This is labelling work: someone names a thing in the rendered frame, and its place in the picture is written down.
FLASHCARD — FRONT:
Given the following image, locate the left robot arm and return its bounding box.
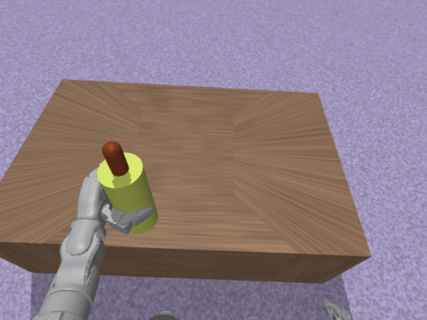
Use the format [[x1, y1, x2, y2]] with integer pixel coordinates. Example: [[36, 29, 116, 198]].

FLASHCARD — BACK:
[[31, 219, 106, 320]]

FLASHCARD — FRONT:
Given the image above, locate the bottle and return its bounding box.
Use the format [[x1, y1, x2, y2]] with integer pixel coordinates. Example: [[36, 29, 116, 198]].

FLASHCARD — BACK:
[[97, 141, 158, 235]]

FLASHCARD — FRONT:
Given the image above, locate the right robot hand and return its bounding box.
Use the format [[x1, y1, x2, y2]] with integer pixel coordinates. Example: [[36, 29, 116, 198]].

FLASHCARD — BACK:
[[322, 301, 351, 320]]

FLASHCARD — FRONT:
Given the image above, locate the left robot hand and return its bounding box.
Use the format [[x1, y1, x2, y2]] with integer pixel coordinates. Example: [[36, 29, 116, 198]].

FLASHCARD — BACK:
[[77, 162, 154, 235]]

